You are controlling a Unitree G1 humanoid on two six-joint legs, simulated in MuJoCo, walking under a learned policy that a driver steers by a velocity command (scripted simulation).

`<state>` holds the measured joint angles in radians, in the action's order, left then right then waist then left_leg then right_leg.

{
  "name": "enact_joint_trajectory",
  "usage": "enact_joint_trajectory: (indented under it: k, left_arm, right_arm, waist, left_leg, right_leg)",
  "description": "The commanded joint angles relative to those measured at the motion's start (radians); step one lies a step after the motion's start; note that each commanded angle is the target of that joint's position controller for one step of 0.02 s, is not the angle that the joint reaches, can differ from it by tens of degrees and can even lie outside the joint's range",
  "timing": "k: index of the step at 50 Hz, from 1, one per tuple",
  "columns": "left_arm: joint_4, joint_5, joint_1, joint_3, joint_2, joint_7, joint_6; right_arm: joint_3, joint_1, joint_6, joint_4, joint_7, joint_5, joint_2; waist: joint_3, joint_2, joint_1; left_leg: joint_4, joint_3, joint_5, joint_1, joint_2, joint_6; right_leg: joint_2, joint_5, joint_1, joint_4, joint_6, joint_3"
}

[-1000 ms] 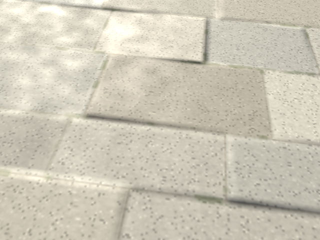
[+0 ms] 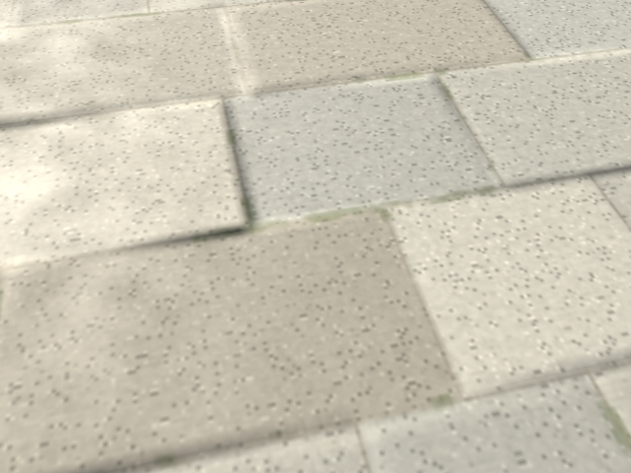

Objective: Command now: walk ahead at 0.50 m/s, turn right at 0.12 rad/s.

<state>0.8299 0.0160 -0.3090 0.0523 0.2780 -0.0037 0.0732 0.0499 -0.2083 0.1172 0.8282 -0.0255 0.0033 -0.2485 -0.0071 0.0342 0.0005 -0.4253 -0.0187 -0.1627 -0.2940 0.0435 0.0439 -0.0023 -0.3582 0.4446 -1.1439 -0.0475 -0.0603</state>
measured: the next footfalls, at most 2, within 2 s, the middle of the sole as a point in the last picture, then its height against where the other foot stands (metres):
right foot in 0.36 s outside the picture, level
left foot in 0.86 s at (288, 446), level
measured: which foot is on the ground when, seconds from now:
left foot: down 0.00-0.38, up 0.40-0.84, down 0.86-1.00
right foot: up 0.00-0.34, down 0.36-0.86, up 0.88-1.00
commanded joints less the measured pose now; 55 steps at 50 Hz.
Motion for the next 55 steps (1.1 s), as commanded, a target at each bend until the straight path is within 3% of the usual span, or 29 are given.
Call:
enact_joint_trajectory:
  k: [1,6,9,12,15,17,18,19,20,21,22,23,25,27,29,32,34,39,41,42,43,44,45,46,47,48,49,51,55]
  left_arm:
    - [-0.084,-0.005,0.022,0.02,0.064,0.0,0.012]
    - [-0.134,-0.013,0.162,0.003,0.029,0.002,0.012]
    - [-0.157,-0.005,0.255,-0.003,0.023,0.013,0.017]
    - [-0.19,0.004,0.335,-0.002,0.035,0.027,0.022]
    - [-0.208,0.004,0.343,0.006,0.065,0.04,0.029]
    - [-0.168,-0.002,0.191,0.033,0.113,0.037,0.031]
    - [-0.123,-0.008,0.023,0.057,0.166,0.028,0.029]
    - [-0.105,-0.03,-0.119,0.08,0.266,0.019,0.023]
    - [-0.087,-0.012,-0.152,0.072,0.24,0.024,0.015]
    - [-0.094,-0.006,-0.101,0.05,0.174,0.026,0.014]
    - [-0.106,-0.007,-0.031,0.038,0.14,0.024,0.014]
    - [-0.11,-0.015,0.036,0.029,0.112,0.027,0.016]
    - [-0.11,-0.029,0.112,0.02,0.076,0.033,0.031]
    - [-0.09,-0.037,0.125,0.025,0.083,0.034,0.048]
    - [-0.072,-0.043,0.13,0.031,0.1,0.021,0.051]
    - [-0.063,-0.038,0.145,0.033,0.116,-0.006,0.034]
    - [-0.049,-0.033,0.117,0.036,0.133,-0.021,0.02]
    - [-0.032,-0.004,0.103,0.051,0.166,-0.037,-0.029]
    - [-0.045,0.007,0.127,0.057,0.175,-0.048,-0.049]
    - [-0.049,0.009,0.126,0.054,0.164,-0.051,-0.056]
    - [-0.059,-0.012,0.084,0.047,0.15,-0.049,-0.051]
    - [-0.09,-0.063,0.014,0.017,0.057,-0.032,-0.039]
    - [-0.089,-0.041,0.03,0.015,0.095,-0.012,-0.027]
    - [-0.104,-0.006,0.104,0.026,0.132,-0.005,-0.029]
    - [-0.111,-0.006,0.141,0.026,0.127,-0.011,-0.037]
    - [-0.106,-0.018,0.158,0.03,0.127,-0.023,-0.05]
    - [-0.113,-0.022,0.156,0.034,0.132,-0.029,-0.062]
    - [-0.112,-0.022,0.134,0.029,0.104,-0.033,-0.071]
    - [-0.11,-0.021,0.142,0.021,0.085,-0.037,-0.071]
  right_arm:
    - [0.022,-0.035,0.006,-0.033,-0.001,0.0,-0.11]
    - [0.037,-0.087,-0.005,-0.002,0.015,-0.013,-0.164]
    - [0.037,-0.136,-0.013,0.02,0.019,-0.022,-0.176]
    - [0.037,-0.189,-0.025,0.047,0.02,-0.028,-0.181]
    - [0.044,-0.189,-0.041,0.058,0.026,-0.03,-0.202]
    - [0.043,-0.162,-0.051,0.053,0.03,-0.03,-0.209]
    - [0.031,-0.158,-0.051,0.04,0.032,-0.019,-0.181]
    - [0.001,-0.231,-0.037,0.007,0.03,-0.003,-0.092]
    - [-0.011,-0.269,-0.015,0.02,0.024,-0.013,-0.065]
    - [0.016,-0.193,-0.001,0.005,0.017,-0.038,-0.167]
    - [0.018,-0.116,0.002,-0.014,0.015,-0.049,-0.176]
    - [0.019,-0.082,-0.004,-0.017,0.019,-0.039,-0.163]
    - [0.025,-0.111,-0.036,-0.002,0.025,-0.029,-0.135]
    - [0.024,-0.147,-0.062,0.011,0.033,-0.026,-0.103]
    - [0.027,-0.124,-0.07,-0.008,0.038,-0.018,-0.095]
    - [0.02,-0.042,-0.067,-0.044,0.024,-0.01,-0.074]
    - [0.014,0.033,-0.066,-0.08,0.008,-0.008,-0.061]
    - [0.03,0.09,-0.078,-0.158,-0.026,-0.005,-0.098]
    - [0.044,0.031,-0.077,-0.164,-0.034,-0.005,-0.121]
    - [0.061,-0.052,-0.072,-0.147,-0.03,-0.005,-0.15]
    - [0.091,-0.128,-0.07,-0.146,-0.01,0.001,-0.243]
    - [0.105,-0.129,-0.08,-0.165,0.011,0.009,-0.336]
    - [0.086,-0.142,-0.081,-0.191,0.01,0.015,-0.277]
    - [0.078,-0.078,-0.083,-0.214,0.008,0.009,-0.237]
    - [0.069,-0.019,-0.089,-0.22,0.013,-0.01,-0.203]
    - [0.06,0.021,-0.099,-0.229,0.019,-0.02,-0.176]
    - [0.058,0.048,-0.108,-0.237,0.025,-0.014,-0.174]
    - [0.067,0.063,-0.119,-0.253,0.033,0.004,-0.191]
    - [0.082,0.051,-0.129,-0.267,0.055,-0.005,-0.22]
  waist:
    - [0.024,-0.125,-0.007]
    - [-0.002,-0.105,-0.034]
    - [-0.022,-0.109,-0.067]
    - [-0.045,-0.113,-0.086]
    - [-0.042,-0.125,-0.057]
    - [0.052,-0.123,0.037]
    - [0.168,-0.096,0.107]
    - [0.332,0.102,0.113]
    - [0.427,0.256,0.103]
    - [0.284,0.155,0.11]
    - [0.167,0.095,0.091]
    - [0.089,0.03,0.057]
    - [0.029,0.059,-0.004]
    - [0.021,0.046,-0.036]
    - [0.014,0.037,-0.047]
    - [0.015,0.038,-0.027]
    - [0.021,0.029,0.008]
    - [0.028,0.036,0.021]
    - [0.052,0.041,-0.012]
    - [0.095,0.008,-0.053]
    - [0.173,-0.117,-0.076]
    - [0.264,-0.342,-0.004]
    - [0.433,-0.249,-0.05]
    - [0.353,-0.154,-0.062]
    - [0.253,-0.076,-0.04]
    - [0.182,-0.038,-0.02]
    - [0.146,-0.066,0.007]
    - [0.132,-0.125,0.025]
    - [0.173,-0.149,0.008]
  left_leg:
    - [0.242,0.307,0.102,0.197,-0.263,0.182]
    - [0.291,0.169,0.235,0.173,-0.237,0.176]
    - [0.289,0.113,0.213,0.165,-0.217,0.153]
    - [0.263,0.128,0.198,0.234,-0.259,0.146]
    - [0.2,0.141,0.281,0.32,-0.302,0.122]
    - [0.014,0.091,0.548,0.311,-0.26,0.088]
    - [-0.196,0.05,0.519,0.198,-0.209,0.056]
    - [-0.585,-0.012,0.161,-0.161,-0.092,-0.007]
    - [-0.802,0.08,-0.407,-0.377,0.0,-0.024]
    - [-0.887,0.132,-0.383,-0.485,-0.065,-0.011]
    - [-0.869,0.107,-0.293,-0.497,-0.112,0.0]
    - [-0.807,0.091,-0.214,-0.457,-0.149,-0.004]
    - [-0.733,0.105,-0.133,-0.338,-0.185,-0.017]
    - [-0.706,0.11,-0.109,-0.283,-0.163,-0.041]
    - [-0.63,0.116,-0.032,-0.3,-0.147,-0.062]
    - [-0.41,0.062,0.162,-0.258,-0.133,-0.063]
    - [-0.309,0.034,0.237,-0.244,-0.123,-0.059]
    - [-0.209,0.003,0.076,-0.279,-0.102,-0.017]
    - [-0.152,-0.035,0.009,-0.202,-0.059,0.016]
    - [-0.057,-0.049,0.108,-0.074,-0.021,0.045]
    - [-0.028,0.116,0.532,0.143,-0.114,0.108]
    - [-0.095,0.468,0.994,0.443,-0.365,0.304]
    - [-0.029,0.635,0.793,0.51,-0.424,0.397]
    - [0.005,0.541,0.64,0.434,-0.378,0.353]
    - [0.029,0.462,0.484,0.327,-0.329,0.292]
    - [0.061,0.418,0.366,0.209,-0.295,0.252]
    - [0.088,0.393,0.281,0.104,-0.261,0.233]
    - [0.111,0.359,0.254,0.022,-0.211,0.216]
    - [0.106,0.371,0.14,0.005,-0.189,0.199]
  right_leg:
    - [-0.104,0.063,0.225,0.06,0.016,-0.016]
    - [-0.11,0.28,0.23,0.35,0.048,0.024]
    - [-0.078,0.408,0.161,0.508,0.048,0.053]
    - [-0.062,0.406,0.162,0.579,0.032,0.052]
    - [-0.047,0.31,0.127,0.633,-0.006,0.053]
    - [0.001,0.291,-0.111,0.678,-0.047,0.098]
    - [-0.045,0.318,-0.37,0.649,-0.087,0.056]
    - [-0.304,0.286,-0.766,0.636,-0.211,-0.309]
    - [-0.411,0.129,-0.872,0.797,-0.301,-0.661]
    - [-0.375,0.037,-0.77,0.829,-0.255,-0.581]
    - [-0.341,0.07,-0.624,0.847,-0.216,-0.428]
    - [-0.298,0.138,-0.478,0.887,-0.195,-0.322]
    - [-0.248,0.298,-0.306,0.953,-0.17,-0.184]
    - [-0.239,0.614,-0.236,0.957,-0.176,-0.059]
    - [-0.232,0.788,-0.225,0.95,-0.17,0.039]
    - [-0.188,0.793,-0.227,0.944,-0.137,0.161]
    - [-0.201,0.786,-0.273,0.929,-0.134,0.181]
    - [-0.272,0.799,-0.432,0.798,-0.12,0.172]
    - [-0.264,0.889,-0.441,0.658,-0.091,0.182]
    - [-0.215,0.879,-0.415,0.508,-0.053,0.213]
    - [-0.131,0.648,-0.267,0.271,0.019,0.237]
    - [0.046,-0.267,0.095,-0.076,0.097,0.217]
    - [0.076,-0.358,0.177,-0.232,0.095,-0.013]
    - [0.032,-0.278,0.227,-0.242,0.082,-0.048]
    - [-0.001,-0.2,0.248,-0.182,0.081,-0.038]
    - [-0.026,-0.153,0.228,-0.104,0.086,-0.034]
    - [-0.033,-0.119,0.166,-0.029,0.088,-0.03]
    - [-0.003,-0.082,0.087,0.098,0.099,-0.002]
    - [0.017,-0.001,0.018,0.267,0.121,-0.014]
